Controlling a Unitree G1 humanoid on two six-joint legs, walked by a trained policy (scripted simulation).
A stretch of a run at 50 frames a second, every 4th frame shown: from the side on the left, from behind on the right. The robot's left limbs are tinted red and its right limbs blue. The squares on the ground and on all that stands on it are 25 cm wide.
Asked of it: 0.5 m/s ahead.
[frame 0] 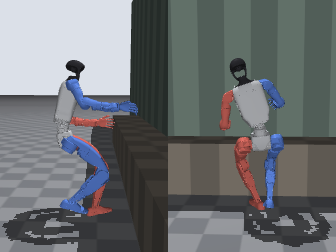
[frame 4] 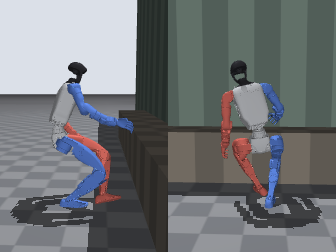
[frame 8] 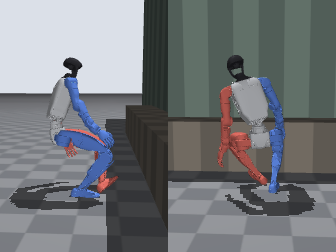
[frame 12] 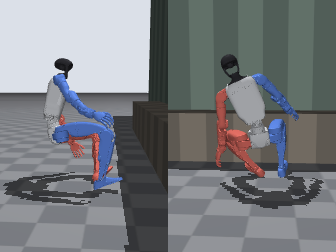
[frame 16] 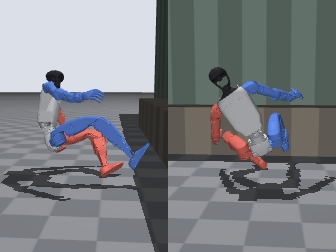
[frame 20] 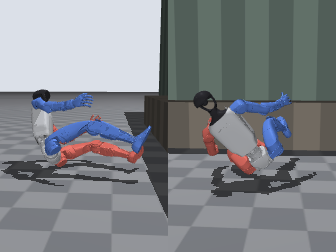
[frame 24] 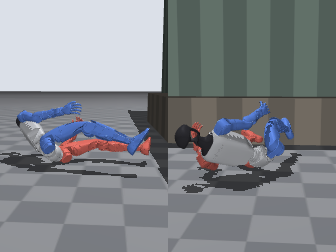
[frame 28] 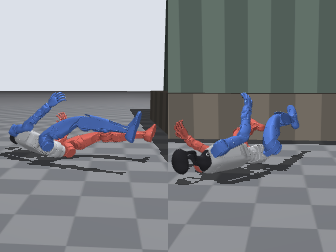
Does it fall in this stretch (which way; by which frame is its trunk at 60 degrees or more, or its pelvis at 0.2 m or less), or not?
yes: goes over backward and to its left; its pelvis at 0.2 m or less by frame 20
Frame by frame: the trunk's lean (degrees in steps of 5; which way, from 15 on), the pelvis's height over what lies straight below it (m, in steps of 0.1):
0: 25 forward and to its left, 0.6
4: 25 forward and to its left, 0.5
8: 25 forward and to its left, 0.5
12: 25 to its left, 0.4
16: 35 to its left, 0.3
20: 45 to its left, 0.2
24: 70 backward and to its left, 0.1
28: 90 backward and to its left, 0.1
